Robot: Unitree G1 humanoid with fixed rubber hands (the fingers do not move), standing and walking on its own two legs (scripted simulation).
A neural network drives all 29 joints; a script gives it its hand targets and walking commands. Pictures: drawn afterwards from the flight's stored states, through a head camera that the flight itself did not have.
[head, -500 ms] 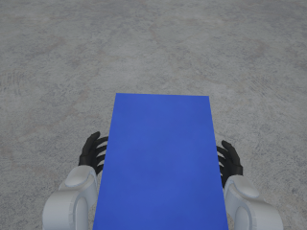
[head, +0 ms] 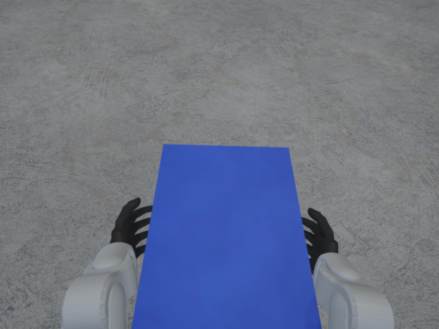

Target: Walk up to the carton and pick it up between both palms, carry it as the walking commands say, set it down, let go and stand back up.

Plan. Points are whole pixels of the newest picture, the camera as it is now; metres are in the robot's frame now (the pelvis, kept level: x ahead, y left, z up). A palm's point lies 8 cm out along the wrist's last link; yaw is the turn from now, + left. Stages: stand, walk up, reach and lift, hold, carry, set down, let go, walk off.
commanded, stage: carry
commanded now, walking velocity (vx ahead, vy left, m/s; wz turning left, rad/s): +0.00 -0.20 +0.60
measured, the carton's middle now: (223, 250) +0.25 +0.01 +0.01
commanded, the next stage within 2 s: none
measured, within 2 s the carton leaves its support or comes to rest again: neither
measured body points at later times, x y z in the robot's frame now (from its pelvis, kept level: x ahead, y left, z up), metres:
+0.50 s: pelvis -0.01 -0.14 +0.01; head +0.02 -0.15 +0.46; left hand +0.18 +0.08 +0.09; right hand +0.27 -0.21 +0.08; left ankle -0.06 -0.06 -0.69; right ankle +0.03 -0.22 -0.73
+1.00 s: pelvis -0.03 -0.21 +0.01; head +0.00 -0.23 +0.46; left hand +0.07 +0.05 +0.09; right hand +0.25 -0.19 +0.07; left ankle -0.13 -0.12 -0.65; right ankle +0.08 -0.28 -0.73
